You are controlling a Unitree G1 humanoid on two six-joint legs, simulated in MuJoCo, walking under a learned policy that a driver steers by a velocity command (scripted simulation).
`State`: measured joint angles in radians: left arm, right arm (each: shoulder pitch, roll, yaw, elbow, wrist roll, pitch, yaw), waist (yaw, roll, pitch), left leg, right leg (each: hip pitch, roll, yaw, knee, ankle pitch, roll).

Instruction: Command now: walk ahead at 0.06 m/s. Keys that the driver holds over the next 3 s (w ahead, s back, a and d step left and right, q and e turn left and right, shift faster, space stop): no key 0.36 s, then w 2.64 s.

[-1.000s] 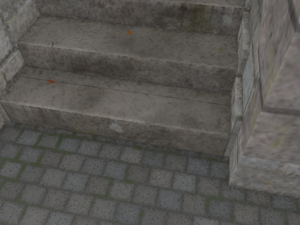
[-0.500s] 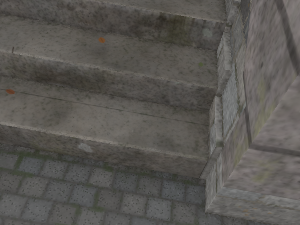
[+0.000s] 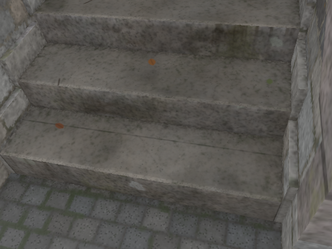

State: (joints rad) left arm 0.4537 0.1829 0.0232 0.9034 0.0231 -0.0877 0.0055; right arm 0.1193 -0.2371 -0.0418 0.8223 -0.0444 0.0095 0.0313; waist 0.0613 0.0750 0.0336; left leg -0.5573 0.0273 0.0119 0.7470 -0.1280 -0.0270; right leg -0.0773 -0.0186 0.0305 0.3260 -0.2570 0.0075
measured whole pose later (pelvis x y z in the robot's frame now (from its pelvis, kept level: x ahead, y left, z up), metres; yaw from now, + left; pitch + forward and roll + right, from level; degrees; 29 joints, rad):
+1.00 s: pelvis +0.05 +0.02 -0.02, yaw -1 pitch +0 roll +0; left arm 0.35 0.20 0.03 0.93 0.01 0.03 0.08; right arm 0.09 -0.23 -0.07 0.87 0.01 0.00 -0.02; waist -0.01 0.03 0.05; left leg -0.37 0.01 0.02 0.67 -0.29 -0.01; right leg -0.19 0.01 0.00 0.54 -0.36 -0.01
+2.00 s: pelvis +0.09 +0.00 -0.02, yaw +0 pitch -1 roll +1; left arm 0.27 0.21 0.02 0.80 0.04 -0.02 -0.01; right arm 0.24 -0.28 -0.07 0.89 0.01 0.02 -0.08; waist 0.01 -0.01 0.07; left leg -0.25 0.05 -0.01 0.60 -0.35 -0.05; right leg -0.30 -0.02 -0.02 0.58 -0.22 0.04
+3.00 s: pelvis +0.15 +0.03 -0.03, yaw -1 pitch -2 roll -1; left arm 0.26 0.22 0.04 0.64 0.04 0.07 -0.03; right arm 0.26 -0.22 0.01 0.71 -0.04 0.01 -0.03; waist 0.00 0.00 0.03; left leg -0.27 0.01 0.02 0.68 -0.38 0.01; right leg -0.54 -0.02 0.04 1.02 -0.37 0.04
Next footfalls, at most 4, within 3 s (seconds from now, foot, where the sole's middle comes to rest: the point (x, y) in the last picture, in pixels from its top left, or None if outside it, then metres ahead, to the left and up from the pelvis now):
0.08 left None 0.15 0.12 -0.78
0.36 right None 0.04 -0.09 -0.78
1.32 right None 0.05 -0.09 -0.78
1.72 left None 0.13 0.16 -0.78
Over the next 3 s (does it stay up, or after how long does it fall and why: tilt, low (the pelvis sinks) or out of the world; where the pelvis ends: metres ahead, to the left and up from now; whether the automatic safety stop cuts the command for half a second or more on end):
stays up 0.15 0.03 -0.03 its command is cut before an obstacle after 0.4 s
